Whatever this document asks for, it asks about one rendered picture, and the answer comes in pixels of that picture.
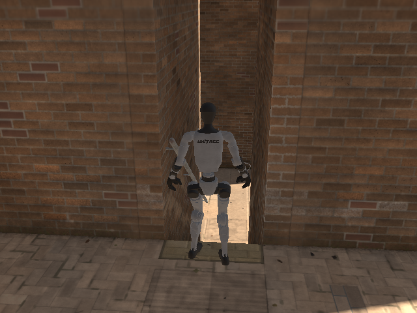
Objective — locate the robot left shin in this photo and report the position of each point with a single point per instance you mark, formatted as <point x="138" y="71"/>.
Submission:
<point x="195" y="229"/>

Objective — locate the right robot upper arm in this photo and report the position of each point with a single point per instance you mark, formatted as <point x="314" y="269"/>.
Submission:
<point x="233" y="148"/>

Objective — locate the right robot hand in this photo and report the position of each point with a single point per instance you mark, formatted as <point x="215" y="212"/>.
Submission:
<point x="241" y="179"/>

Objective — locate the robot right forearm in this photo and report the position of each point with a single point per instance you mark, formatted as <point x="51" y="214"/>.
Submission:
<point x="242" y="169"/>

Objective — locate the robot left forearm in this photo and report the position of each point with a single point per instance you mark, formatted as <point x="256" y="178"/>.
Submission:
<point x="175" y="170"/>

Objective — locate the left robot hand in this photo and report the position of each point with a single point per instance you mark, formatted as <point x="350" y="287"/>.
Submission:
<point x="175" y="181"/>

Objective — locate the right robot thigh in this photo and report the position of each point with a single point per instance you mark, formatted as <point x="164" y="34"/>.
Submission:
<point x="224" y="190"/>

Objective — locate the left robot upper arm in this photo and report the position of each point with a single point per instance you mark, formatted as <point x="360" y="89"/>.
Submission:
<point x="183" y="148"/>

